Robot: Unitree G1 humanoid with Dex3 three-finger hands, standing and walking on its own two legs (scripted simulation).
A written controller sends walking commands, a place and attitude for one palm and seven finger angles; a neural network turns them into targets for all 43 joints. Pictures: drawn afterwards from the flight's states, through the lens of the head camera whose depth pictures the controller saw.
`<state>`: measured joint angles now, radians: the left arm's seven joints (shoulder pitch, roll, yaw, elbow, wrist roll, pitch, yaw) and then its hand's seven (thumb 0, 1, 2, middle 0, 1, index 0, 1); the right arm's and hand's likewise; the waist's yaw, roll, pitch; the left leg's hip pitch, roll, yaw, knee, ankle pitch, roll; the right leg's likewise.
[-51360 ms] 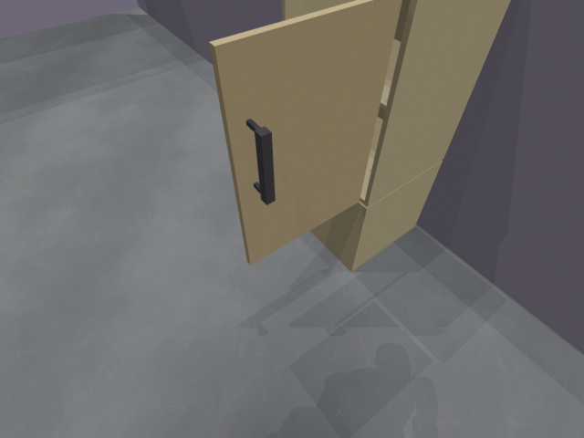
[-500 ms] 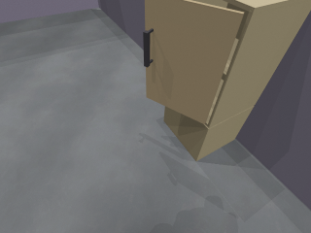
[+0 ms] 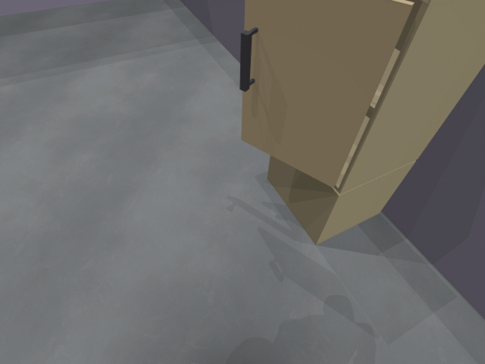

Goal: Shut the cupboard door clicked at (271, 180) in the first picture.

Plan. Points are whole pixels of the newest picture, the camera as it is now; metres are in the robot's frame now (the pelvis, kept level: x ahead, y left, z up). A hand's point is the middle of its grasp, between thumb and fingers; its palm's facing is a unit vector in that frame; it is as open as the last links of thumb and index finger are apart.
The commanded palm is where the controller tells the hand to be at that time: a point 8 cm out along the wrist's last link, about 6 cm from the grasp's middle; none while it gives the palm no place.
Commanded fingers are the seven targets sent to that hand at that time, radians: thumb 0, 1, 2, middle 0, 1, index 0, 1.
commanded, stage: walk to a spot facing it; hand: left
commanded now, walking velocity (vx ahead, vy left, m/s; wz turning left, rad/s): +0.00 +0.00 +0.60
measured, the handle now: (249, 60) +0.91 +0.02 +0.02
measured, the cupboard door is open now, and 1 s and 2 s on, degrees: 27 27 27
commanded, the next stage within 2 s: none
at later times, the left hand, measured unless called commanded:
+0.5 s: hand out of the picture +0.07 +0.23 -0.15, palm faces +0.26 -0.93 -0.27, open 7.4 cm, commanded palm none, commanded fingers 0.00 0.90 0.90 -0.20 -0.30 -0.20 -0.30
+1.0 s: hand out of the picture -0.10 +0.12 -0.17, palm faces +0.63 -0.73 -0.26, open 7.4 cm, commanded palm none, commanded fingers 0.00 0.90 0.90 -0.20 -0.30 -0.20 -0.30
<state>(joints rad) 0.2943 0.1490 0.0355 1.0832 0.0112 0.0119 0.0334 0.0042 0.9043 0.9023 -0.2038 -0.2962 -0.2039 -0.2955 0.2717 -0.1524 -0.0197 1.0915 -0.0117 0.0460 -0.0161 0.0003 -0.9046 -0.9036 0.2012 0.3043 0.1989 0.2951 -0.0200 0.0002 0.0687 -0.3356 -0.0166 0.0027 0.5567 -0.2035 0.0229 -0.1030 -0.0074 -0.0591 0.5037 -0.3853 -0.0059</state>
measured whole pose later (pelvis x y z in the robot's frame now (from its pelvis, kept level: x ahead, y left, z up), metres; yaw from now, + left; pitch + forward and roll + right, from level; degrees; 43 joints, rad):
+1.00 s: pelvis +0.01 -0.05 +0.00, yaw +38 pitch +1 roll +2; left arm 0.31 0.21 0.06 0.89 0.03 0.01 0.02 0.01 0.90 0.90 -0.21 -0.30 -0.21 -0.30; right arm 0.09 -0.23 -0.05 0.89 -0.01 0.08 0.03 0.00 -0.91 -0.90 0.20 0.30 0.20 0.29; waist 0.02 -0.05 0.13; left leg -0.32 0.01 0.08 0.68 -0.39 -0.02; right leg -0.20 -0.14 -0.25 0.63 -0.44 0.00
